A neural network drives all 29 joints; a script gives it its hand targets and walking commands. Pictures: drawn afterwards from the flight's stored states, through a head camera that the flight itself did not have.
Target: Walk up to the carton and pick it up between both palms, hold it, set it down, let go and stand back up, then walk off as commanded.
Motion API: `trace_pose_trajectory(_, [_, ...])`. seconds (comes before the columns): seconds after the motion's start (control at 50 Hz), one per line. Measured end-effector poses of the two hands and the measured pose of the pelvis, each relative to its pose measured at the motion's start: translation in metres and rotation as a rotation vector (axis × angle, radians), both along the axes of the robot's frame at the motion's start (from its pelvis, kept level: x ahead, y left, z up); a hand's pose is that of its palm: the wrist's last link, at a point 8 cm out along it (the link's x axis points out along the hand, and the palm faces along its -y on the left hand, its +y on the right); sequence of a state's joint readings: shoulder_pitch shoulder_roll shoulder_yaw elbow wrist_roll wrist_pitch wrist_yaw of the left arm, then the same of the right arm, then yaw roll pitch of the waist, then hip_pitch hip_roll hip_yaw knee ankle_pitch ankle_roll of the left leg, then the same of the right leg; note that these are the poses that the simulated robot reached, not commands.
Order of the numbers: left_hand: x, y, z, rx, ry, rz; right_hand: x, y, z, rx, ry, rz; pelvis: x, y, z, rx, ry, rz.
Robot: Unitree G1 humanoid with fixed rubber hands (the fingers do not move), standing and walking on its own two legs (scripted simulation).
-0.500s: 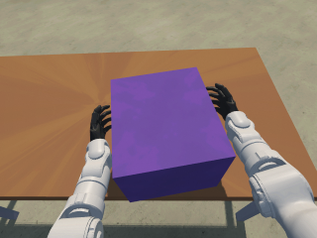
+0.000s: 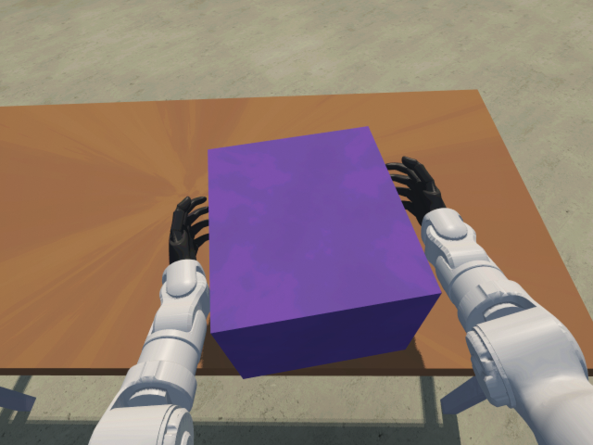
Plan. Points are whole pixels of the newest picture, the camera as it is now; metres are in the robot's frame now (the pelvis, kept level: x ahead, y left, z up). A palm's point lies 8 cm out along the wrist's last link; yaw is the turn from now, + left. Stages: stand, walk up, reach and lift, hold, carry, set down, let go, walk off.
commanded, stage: reach and lift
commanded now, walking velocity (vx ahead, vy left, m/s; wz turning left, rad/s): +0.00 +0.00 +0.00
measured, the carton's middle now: (307, 250) +0.40 +0.04 -0.02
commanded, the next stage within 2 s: none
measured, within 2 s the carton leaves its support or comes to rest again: leaves its support in 0.42 s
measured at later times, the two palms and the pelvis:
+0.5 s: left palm (183, 256) +0.34 +0.21 +0.05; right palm (429, 203) +0.44 -0.13 +0.07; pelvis +0.00 +0.00 +0.00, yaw +1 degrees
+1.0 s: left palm (172, 243) +0.34 +0.21 +0.09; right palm (436, 191) +0.42 -0.13 +0.11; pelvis -0.01 +0.00 +0.00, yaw +1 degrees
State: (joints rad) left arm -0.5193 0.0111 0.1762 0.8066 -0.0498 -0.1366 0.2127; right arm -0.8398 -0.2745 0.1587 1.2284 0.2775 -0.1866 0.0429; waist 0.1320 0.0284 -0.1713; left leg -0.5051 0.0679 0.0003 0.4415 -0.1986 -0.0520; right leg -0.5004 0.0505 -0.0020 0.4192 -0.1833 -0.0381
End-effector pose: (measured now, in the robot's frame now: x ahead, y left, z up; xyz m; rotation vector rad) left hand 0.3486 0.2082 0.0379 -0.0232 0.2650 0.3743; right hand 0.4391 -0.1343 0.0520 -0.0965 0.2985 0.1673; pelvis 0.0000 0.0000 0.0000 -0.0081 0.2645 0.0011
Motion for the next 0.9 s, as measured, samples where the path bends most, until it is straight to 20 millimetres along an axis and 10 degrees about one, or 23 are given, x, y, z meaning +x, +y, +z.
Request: trace_pose_trajectory(0.9, [-0.015,-0.004,0.034,0.01,-0.03,-0.014,-0.019,-0.002,0.038,-0.106,-0.054,0.009,-0.014,-0.002,0.004,0.018,-0.066,0.009])
